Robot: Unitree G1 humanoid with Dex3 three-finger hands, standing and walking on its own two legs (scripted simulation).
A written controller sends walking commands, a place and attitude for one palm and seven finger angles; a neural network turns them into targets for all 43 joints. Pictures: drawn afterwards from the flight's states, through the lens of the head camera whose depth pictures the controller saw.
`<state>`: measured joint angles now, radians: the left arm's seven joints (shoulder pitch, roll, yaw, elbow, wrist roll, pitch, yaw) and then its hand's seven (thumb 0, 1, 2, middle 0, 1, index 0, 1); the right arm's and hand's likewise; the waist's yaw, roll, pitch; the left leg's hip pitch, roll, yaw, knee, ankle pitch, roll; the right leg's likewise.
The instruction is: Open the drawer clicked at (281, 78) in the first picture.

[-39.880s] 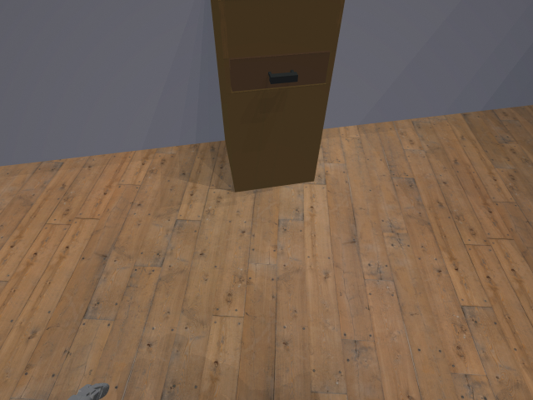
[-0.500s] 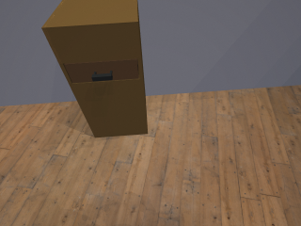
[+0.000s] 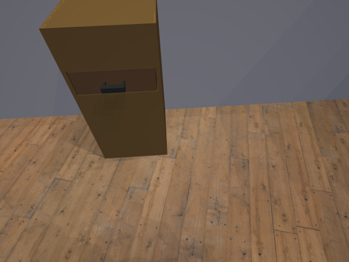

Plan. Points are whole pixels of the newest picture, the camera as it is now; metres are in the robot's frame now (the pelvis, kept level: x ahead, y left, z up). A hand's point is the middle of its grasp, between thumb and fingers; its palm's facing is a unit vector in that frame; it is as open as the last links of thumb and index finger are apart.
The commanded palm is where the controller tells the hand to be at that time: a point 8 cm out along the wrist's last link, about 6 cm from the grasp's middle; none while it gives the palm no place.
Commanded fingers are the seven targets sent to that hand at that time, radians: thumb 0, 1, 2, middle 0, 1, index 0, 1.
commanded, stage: look to check the result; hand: left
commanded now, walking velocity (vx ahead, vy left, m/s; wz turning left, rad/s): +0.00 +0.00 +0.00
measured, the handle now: (113, 85) +0.84 +0.33 -0.14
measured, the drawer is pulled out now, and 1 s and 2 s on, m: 0.00 0.00 0.00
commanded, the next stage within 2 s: turn to face it in 0.24 s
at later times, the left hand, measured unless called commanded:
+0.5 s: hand out of the picture +0.09 +0.24 -0.15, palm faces -0.01 -0.94 -0.35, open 7.4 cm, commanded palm none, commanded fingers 0.00 0.90 0.90 -0.20 -0.30 -0.20 -0.30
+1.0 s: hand out of the picture +0.02 +0.24 -0.20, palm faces +0.14 -0.97 -0.19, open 7.4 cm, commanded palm none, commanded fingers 0.00 0.90 0.90 -0.20 -0.30 -0.20 -0.30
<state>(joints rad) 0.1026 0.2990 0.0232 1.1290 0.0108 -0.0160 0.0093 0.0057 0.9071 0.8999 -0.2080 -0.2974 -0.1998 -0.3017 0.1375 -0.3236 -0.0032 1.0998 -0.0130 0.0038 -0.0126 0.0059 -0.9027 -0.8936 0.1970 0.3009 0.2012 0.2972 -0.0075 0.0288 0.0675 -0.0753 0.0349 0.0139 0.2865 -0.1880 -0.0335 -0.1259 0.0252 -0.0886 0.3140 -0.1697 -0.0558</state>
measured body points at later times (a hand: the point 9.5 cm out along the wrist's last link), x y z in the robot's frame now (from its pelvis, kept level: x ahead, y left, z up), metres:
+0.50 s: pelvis +0.00 +0.00 +0.00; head +0.02 -0.02 +0.45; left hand +0.09 +0.29 -0.13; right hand +0.07 -0.29 -0.15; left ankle -0.02 +0.14 -0.75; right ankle +0.00 -0.08 -0.75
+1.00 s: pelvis +0.05 +0.05 -0.02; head +0.08 +0.07 +0.43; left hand +0.01 +0.29 -0.18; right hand +0.05 -0.18 -0.16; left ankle +0.02 +0.15 -0.75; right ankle +0.01 -0.07 -0.72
